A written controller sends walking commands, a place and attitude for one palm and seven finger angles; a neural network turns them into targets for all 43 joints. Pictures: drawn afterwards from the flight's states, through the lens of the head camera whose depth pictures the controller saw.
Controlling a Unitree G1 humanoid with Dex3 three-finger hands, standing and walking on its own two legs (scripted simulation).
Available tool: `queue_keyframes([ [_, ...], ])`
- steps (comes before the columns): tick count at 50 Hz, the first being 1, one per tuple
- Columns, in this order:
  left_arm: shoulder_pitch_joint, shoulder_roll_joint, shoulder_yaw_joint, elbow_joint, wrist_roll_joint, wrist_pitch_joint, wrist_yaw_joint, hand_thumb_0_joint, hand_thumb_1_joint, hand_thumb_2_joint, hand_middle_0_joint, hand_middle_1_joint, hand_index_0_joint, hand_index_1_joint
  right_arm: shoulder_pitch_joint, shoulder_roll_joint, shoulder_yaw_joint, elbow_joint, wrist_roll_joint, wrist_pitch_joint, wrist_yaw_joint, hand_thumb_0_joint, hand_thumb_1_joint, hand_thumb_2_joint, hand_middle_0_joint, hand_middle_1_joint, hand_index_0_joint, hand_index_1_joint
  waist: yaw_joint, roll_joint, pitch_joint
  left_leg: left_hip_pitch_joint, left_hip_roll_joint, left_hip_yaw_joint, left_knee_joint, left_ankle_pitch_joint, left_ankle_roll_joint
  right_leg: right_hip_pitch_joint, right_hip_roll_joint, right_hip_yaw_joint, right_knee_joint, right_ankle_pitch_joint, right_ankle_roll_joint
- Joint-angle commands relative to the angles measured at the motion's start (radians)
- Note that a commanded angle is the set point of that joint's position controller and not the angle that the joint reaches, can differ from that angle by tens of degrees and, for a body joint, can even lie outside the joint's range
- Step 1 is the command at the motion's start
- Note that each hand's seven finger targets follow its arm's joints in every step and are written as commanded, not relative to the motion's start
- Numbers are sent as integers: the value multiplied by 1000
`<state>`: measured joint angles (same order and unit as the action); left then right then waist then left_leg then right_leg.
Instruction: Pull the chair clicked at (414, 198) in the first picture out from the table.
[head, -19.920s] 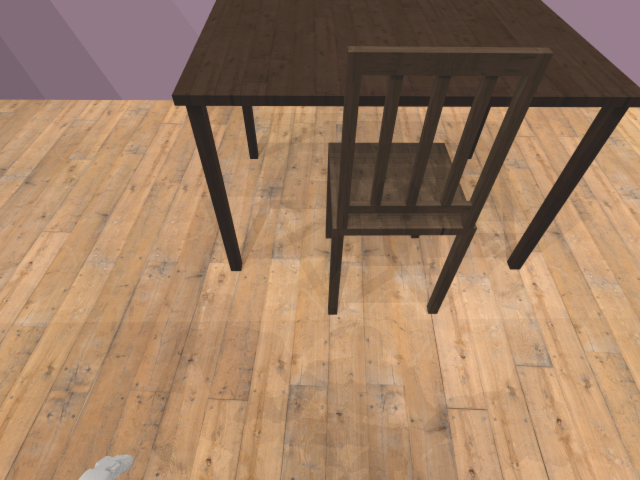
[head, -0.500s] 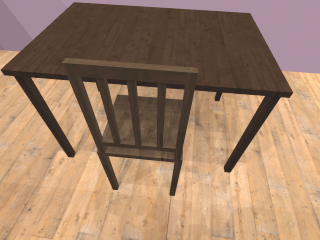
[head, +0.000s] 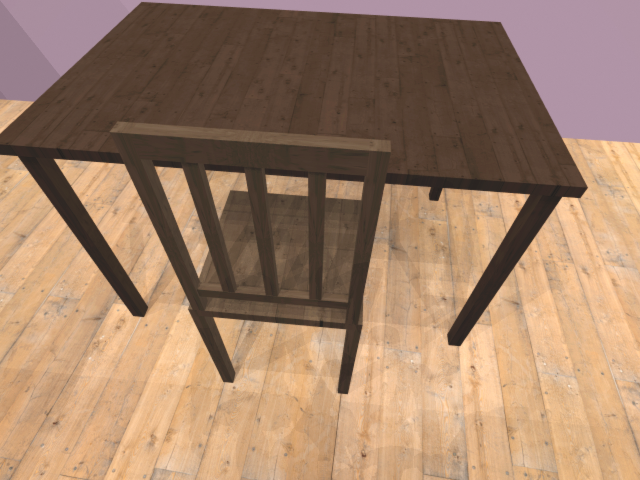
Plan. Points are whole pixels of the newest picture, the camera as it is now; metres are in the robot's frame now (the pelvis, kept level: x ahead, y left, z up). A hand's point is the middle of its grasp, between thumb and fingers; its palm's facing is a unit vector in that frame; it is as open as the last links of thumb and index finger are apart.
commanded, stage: shuffle to correct the standing spot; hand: left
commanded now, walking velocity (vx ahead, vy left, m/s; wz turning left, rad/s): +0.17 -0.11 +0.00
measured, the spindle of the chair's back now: (264, 239) +0.50 +0.13 -0.05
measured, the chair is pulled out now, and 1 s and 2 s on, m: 0.00 0.00 0.00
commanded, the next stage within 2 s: come to a stop and stand still in 0.12 s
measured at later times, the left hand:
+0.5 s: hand out of the picture +0.04 +0.13 -0.17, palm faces +0.09 -0.98 -0.19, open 7.3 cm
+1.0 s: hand out of the picture +0.08 +0.15 -0.18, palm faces +0.08 -0.96 -0.26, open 7.4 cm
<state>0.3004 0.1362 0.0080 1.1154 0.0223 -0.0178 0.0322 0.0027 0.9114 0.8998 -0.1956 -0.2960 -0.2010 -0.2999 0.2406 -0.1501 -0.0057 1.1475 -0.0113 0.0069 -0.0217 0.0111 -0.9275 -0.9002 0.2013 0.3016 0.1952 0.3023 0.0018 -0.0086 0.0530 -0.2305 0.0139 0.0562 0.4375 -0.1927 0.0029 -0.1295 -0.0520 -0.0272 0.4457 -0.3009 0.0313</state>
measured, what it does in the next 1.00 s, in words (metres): steps on the spot: left foot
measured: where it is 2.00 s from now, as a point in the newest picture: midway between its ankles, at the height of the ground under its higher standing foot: outside the picture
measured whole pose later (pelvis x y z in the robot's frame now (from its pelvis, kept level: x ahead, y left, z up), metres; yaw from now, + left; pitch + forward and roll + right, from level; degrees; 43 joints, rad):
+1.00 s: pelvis +0.02 -0.05 -0.02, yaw +3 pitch -3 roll -2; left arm 0.26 0.21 0.02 0.89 0.03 0.00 0.04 0.01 0.91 0.90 -0.20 -0.30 -0.21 -0.30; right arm 0.10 -0.21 -0.06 0.92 -0.01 0.03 -0.01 0.01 -0.91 -0.90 0.20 0.30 0.19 0.30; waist 0.01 0.03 0.08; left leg -0.33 0.00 0.00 0.68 -0.30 0.03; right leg -0.19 0.05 -0.10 0.62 -0.38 -0.04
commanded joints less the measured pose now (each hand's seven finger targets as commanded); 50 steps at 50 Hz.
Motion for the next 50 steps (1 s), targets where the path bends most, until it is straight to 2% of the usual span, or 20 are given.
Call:
queue_keyframes([
  [1, 85, 92, 16, -6, -1, 0, 2, 0, 900, 900, -200, -300, -200, -300, 70, -93, -21, -17, -2, -9, -1, 0, -900, -900, 200, 300, 200, 300, -13, 16, 24, 51, 77, -99, -103, -149, 16, -129, -36, 38, -94, -76, -44],
  [6, 109, 83, 24, -8, 5, 6, -10, 0, 900, 900, -200, -300, -200, -300, 81, -107, -35, -25, -8, -7, -2, 0, -900, -900, 200, 300, 200, 300, -9, 54, 93, -19, 107, -142, -148, -329, 37, -174, -15, 17, -47, -153, -54],
  [11, 148, 80, 32, -2, 3, -5, -16, 0, 900, 900, -200, -300, -200, -300, 105, -99, -38, -27, -4, -28, -11, 0, -900, -900, 200, 300, 200, 300, 0, 21, 35, 6, 116, -110, -35, -67, 55, -109, -26, 15, -21, 20, -70],
  [14, 207, 101, 38, 23, -2, -18, 1, 0, 900, 900, -200, -300, -200, -300, 64, -50, -18, -41, 0, -40, -18, 0, -900, -900, 200, 300, 200, 300, 22, -110, -7, -77, 50, -1, 119, 176, 17, 73, -92, 78, -16, 608, -79],
  [17, 191, 113, 35, 13, -9, -26, 21, 0, 900, 900, -200, -300, -200, -300, 85, -58, -18, -40, 7, -29, -30, 0, -900, -900, 200, 300, 200, 300, 0, -82, -57, 4, 40, 14, 103, 318, -4, 99, -106, 38, 74, 1114, -54],
  [23, 117, 133, 61, -63, -7, 3, 26, 0, 900, 900, -200, -300, -200, -300, 115, -108, -60, -72, 1, 5, -39, 0, -900, -900, 200, 300, 200, 300, -20, 26, -34, 159, 85, 20, 156, 659, 14, -103, -70, 14, 145, 837, -48],
  [25, 73, 111, 59, -87, -3, 7, 23, 0, 900, 900, -200, -300, -200, -300, 117, -121, -71, -85, -1, 8, -36, 0, -900, -900, 200, 300, 200, 300, -30, 62, -18, 197, 125, -25, 118, 700, 40, -173, -38, 8, 168, 563, -45],
  [28, 18, 65, 58, -124, -6, 18, 19, 0, 900, 900, -200, -300, -200, -300, 116, -143, -72, -102, -10, 0, -30, 0, -900, -900, 200, 300, 200, 300, -39, 193, 1, 210, 241, -131, 0, 854, 154, -253, 29, 1, 326, -166, -27],
  [29, 21, 70, 58, -128, -9, 24, 19, 0, 900, 900, -200, -300, -200, -300, 93, -146, -71, -113, -11, -4, -31, 0, -900, -900, 200, 300, 200, 300, -28, 183, 16, 175, 267, -147, -23, 825, 178, -249, 17, 40, 361, -233, -35],
  [31, 79, 61, 60, -123, -4, 29, 16, 0, 900, 900, -200, -300, -200, -300, 26, -150, -62, -139, -11, -1, -33, 0, -900, -900, 200, 300, 200, 300, 19, 164, -22, 112, 263, -120, -15, 690, 161, -179, -2, 44, 300, -189, -42],
  [33, 164, 65, 59, -99, 4, 24, 8, 0, 900, 900, -200, -300, -200, -300, -24, -158, -59, -154, -7, 10, -24, 0, -900, -900, 200, 300, 200, 300, 66, 110, -91, 36, 200, -75, 56, 382, 90, -40, 10, -12, 106, 55, -23],
  [34, 156, 296, 40, -162, -7, -16, 12, 0, 900, 900, -200, -300, -200, -300, -103, -224, -59, -238, -9, -14, -20, 0, -900, -900, 200, 300, 200, 300, 89, -59, -66, -2, 70, -64, 205, 259, 61, 41, 5, 49, -76, 391, -10],
  [35, 94, 278, 77, -185, 1, -6, 27, 0, 900, 900, -200, -300, -200, -300, -98, -139, -89, -267, 7, -20, -2, 0, -900, -900, 200, 300, 200, 300, 53, -294, -103, -174, -18, -9, 331, -209, -3, 26, -175, 256, -40, 658, -28],
  [36, 57, 219, 51, -198, 1, -2, 31, 0, 900, 900, -200, -300, -200, -300, -71, -94, -78, -252, 0, 6, 2, 0, -900, -900, 200, 300, 200, 300, 15, -213, -133, -173, -6, -78, 353, -227, -20, 61, -202, 249, 2, 722, -57],
  [37, 56, 215, 48, -208, -1, -9, 40, 0, 900, 900, -200, -300, -200, -300, -110, -102, -75, -260, -4, 10, 0, 0, -900, -900, 200, 300, 200, 300, 31, -242, -97, -243, -21, -66, 394, -254, -20, 120, -180, 216, 40, 992, -50],
  [39, 88, 198, 53, -218, -4, -18, 47, 0, 900, 900, -200, -300, -200, -300, -105, -97, -72, -258, -5, 17, 2, 0, -900, -900, 200, 300, 200, 300, 28, -225, -112, -302, -25, -69, 495, -213, -2, 200, -176, 201, 76, 1140, -29],
  [43, -20, 243, 71, -299, 7, -9, 40, 0, 900, 900, -200, -300, -200, -300, -156, -125, -84, -294, 4, 15, 6, 0, -900, -900, 200, 300, 200, 300, 5, -84, -58, -258, 3, -86, 469, -182, 9, 57, -192, 217, 13, 693, -185],
  [45, -62, 267, 73, -318, 10, -7, 35, 0, 900, 900, -200, -300, -200, -300, -164, -136, -82, -304, 3, 11, 12, 0, -900, -900, 200, 300, 200, 300, -1, -78, -18, -189, 7, -70, 376, -174, 16, -30, -190, 209, -28, 518, -205],
  [48, -109, 281, 70, -320, 1, -5, 28, 0, 900, 900, -200, -300, -200, -300, -118, -166, -84, -289, -1, -4, 11, 0, -900, -900, 200, 300, 200, 300, -32, -57, -8, -8, 7, -69, 167, -50, 31, -169, -145, 180, -44, 218, -158],
  [50, -101, 259, 60, -311, -3, -2, 22, 0, 900, 900, -200, -300, -200, -300, -101, -214, -82, -275, -9, -21, 14, 0, -900, -900, 200, 300, 200, 300, -27, 61, -10, 62, 69, -161, 57, 15, 70, -242, -58, 127, -29, 7, -98],
])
